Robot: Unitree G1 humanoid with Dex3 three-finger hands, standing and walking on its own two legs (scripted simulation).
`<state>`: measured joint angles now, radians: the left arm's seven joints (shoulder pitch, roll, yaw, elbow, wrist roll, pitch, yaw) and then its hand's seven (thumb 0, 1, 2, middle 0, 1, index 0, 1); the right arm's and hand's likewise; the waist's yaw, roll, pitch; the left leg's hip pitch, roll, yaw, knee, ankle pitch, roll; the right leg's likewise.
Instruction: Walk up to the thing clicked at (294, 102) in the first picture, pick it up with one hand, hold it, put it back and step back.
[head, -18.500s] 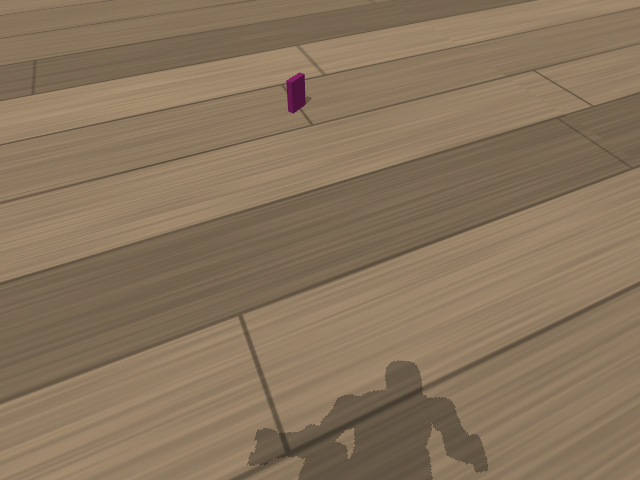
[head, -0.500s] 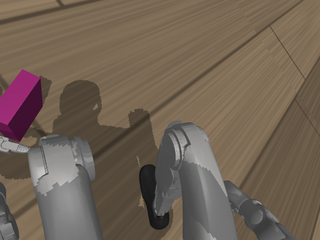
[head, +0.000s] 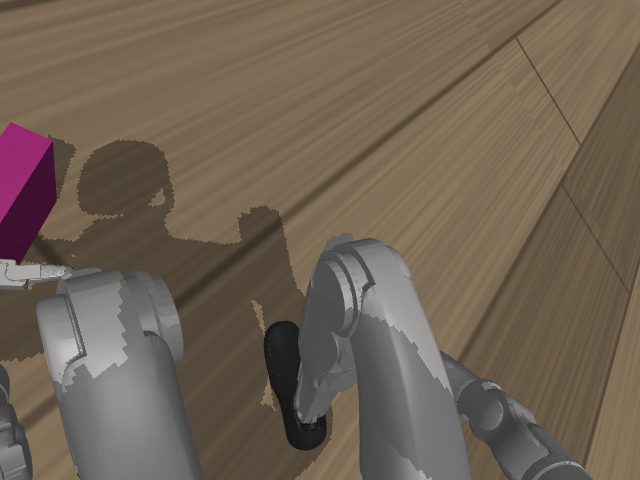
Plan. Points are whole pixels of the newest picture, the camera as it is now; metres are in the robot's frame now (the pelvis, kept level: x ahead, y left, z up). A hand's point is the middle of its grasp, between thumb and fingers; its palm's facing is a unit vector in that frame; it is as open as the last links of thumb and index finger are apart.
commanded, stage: rest palm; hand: left
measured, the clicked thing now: (10, 211) +0.42 +0.25 -0.19
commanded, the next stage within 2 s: close in 0.10 s
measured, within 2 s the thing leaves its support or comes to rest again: neither
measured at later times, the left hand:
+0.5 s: hand (1, 226) +0.40 +0.26 -0.17, palm faces +0.31 -0.95 +0.01, open 12.4 cm
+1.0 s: hand (0, 222) +0.40 +0.26 -0.18, palm faces +0.33 -0.94 +0.03, open 7.8 cm
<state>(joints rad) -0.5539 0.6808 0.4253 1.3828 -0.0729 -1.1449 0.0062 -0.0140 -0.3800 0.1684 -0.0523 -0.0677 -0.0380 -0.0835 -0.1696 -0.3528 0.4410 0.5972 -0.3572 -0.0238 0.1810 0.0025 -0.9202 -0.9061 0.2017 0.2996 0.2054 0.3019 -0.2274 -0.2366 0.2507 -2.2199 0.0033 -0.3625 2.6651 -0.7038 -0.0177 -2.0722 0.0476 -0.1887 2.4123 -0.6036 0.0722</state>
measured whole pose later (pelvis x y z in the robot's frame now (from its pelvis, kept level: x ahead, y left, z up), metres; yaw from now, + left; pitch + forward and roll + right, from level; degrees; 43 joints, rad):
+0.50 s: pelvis +0.00 +0.00 +0.00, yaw -1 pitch +12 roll -18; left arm -0.55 0.73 0.42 1.40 -0.06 -1.19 0.05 -0.01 0.11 0.40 -0.29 -0.27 -0.28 -0.28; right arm -0.18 -0.36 0.48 0.59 -0.37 -0.02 0.19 0.00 -0.90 -0.90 0.20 0.30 0.21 0.30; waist -0.23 -0.27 0.28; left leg -2.21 0.01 -0.40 2.68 -0.72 -0.02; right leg -2.06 0.06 -0.21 2.40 -0.60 0.07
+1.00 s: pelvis +0.00 +0.01 +0.00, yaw -2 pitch +10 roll -19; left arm -0.57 0.76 0.43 1.43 -0.07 -1.19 0.06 0.01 0.43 0.65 -0.58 -0.55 -0.57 -0.57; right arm -0.19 -0.36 0.51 0.57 -0.38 -0.02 0.19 0.00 -0.88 -0.89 0.20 0.30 0.21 0.30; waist -0.23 -0.28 0.30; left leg -2.19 0.01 -0.41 2.68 -0.72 -0.01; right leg -2.04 0.07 -0.23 2.39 -0.59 0.07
